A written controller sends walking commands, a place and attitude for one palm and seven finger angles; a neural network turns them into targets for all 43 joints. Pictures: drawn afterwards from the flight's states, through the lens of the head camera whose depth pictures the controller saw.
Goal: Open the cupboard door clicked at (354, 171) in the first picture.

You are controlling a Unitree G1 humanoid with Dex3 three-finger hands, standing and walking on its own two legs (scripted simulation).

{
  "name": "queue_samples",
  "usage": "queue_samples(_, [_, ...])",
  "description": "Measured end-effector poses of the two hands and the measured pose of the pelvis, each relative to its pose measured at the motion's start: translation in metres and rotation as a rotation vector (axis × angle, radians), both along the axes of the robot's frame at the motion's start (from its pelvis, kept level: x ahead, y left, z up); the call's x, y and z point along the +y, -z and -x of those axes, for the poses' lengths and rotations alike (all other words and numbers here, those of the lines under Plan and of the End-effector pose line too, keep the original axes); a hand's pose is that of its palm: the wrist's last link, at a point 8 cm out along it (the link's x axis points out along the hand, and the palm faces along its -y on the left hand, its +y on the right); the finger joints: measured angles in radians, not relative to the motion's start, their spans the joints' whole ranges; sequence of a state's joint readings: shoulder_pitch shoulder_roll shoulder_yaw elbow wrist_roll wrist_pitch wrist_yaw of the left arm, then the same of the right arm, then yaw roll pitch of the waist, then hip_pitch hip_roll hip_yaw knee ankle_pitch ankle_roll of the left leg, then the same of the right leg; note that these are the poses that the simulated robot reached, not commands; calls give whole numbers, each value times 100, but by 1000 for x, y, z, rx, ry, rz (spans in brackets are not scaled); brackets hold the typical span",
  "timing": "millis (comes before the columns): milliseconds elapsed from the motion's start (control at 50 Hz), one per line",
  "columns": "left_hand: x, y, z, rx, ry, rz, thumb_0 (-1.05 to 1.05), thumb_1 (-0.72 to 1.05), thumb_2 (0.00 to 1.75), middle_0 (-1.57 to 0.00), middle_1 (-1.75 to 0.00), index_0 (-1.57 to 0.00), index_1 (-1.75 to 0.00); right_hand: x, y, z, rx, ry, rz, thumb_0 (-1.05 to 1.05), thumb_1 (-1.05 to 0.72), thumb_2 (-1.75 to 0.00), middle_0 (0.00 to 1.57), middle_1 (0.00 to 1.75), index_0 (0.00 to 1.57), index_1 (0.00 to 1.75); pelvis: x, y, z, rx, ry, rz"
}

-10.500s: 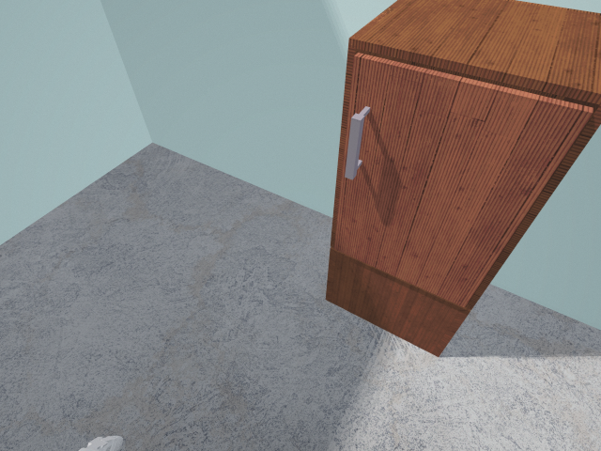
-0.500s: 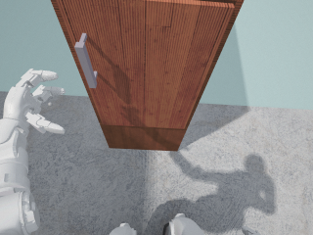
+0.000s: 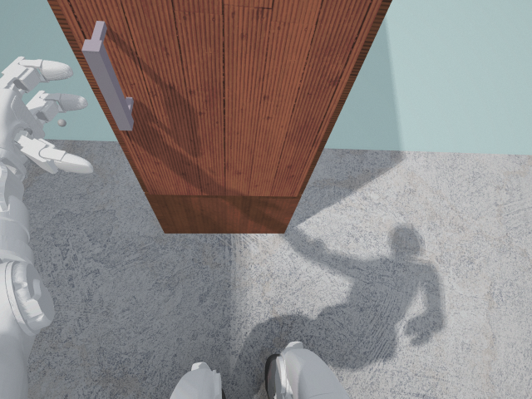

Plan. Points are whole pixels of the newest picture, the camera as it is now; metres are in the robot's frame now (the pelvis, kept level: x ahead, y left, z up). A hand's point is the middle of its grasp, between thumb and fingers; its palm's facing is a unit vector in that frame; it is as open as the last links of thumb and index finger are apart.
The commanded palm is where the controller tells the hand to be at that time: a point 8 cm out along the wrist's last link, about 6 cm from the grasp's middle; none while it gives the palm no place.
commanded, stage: move the hooked fingers beside the handle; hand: left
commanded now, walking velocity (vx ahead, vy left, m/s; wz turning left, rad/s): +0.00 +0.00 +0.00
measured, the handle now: (114, 81) +0.57 +0.19 +0.07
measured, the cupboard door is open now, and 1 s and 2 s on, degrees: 0 0 0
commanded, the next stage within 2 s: slide the fingers in behind the handle in 0.94 s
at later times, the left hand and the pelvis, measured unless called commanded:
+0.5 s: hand (58, 114) +0.51 +0.25 +0.07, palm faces -0.04 -1.00 -0.02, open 13.9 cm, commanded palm +0.49 +0.29 +0.07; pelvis +0.02 +0.00 +0.00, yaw -1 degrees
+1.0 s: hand (60, 118) +0.50 +0.25 +0.07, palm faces -0.05 -1.00 -0.01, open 13.9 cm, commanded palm +0.49 +0.29 +0.07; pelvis +0.01 +0.01 +0.00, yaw -1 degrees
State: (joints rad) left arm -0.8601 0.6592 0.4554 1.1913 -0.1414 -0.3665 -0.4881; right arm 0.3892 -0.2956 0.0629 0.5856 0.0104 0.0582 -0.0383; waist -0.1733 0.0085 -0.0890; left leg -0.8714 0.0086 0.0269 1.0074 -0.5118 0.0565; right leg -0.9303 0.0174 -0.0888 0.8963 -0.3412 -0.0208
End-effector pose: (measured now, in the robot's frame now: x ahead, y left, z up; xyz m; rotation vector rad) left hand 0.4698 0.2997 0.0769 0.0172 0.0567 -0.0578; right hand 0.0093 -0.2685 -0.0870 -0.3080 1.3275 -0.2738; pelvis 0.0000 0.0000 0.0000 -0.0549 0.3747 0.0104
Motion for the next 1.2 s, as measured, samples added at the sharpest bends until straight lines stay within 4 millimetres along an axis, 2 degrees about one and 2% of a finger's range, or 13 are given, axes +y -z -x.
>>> queue_samples(200, [-4, -1, -31, 1, -4, -4, -1, -49, 30, -30, -120, -30, -120, 6, -1, 27, 96, 50, -3, 0, -90, -90, 20, 30, 20, 30, 2, 3, -4, 37, 9, 8])
queue_samples(340, [-1, 7, -32, 19, -7, -4, -1, -49, 30, -30, -120, -30, -120, 10, -5, 33, 122, 76, -16, 0, -90, -90, 20, 30, 20, 30, 3, 0, -10, 45, 24, 9])
queue_samples(440, [5, 7, -24, 0, -17, -5, -1, -49, 30, -30, -120, -30, -120, 11, -7, 24, 112, 72, -22, 0, -90, -90, 20, 30, 20, 30, 4, -3, -15, 38, 24, 11])
queue_samples(580, [10, 4, -12, 1, -6, 2, -1, -49, 30, -29, -120, -30, -120, 9, -7, 0, 72, 31, -18, 0, -90, -90, 20, 30, 20, 30, 5, -5, -17, 20, 8, 15])
queue_samples(700, [7, 6, -10, 4, -2, 9, -1, -50, 30, -29, -120, -30, -120, 6, -4, -21, 21, -4, -5, 0, -90, -90, 20, 30, 20, 30, 6, -3, -14, 15, -2, 17])
queue_samples(800, [4, 6, -11, -7, -4, 8, -1, -50, 30, -30, -120, -30, -120, 7, -1, -26, -3, -14, -5, 0, -90, -90, 20, 30, 20, 30, 6, 0, -11, 16, -2, 16])
queue_samples(900, [4, 7, -12, -4, -6, 3, -1, -50, 30, -30, -120, -30, -120, 10, 1, -20, 2, -6, -12, 0, -90, -90, 20, 30, 20, 30, 6, 1, -8, 17, 1, 16])
queue_samples(1060, [7, 6, -13, -6, -9, -3, -1, -50, 30, -30, -120, -30, -120, 13, 2, 4, 54, 19, -19, 0, -90, -90, 20, 30, 20, 30, 6, 2, -5, 22, 4, 16])
queue_samples(1200, [2, 8, -15, 0, 4, 12, -1, -50, 30, -29, -120, -30, -120, 12, 0, 20, 93, 38, -14, 0, -90, -90, 20, 30, 20, 30, 6, 2, -4, 24, 5, 17])
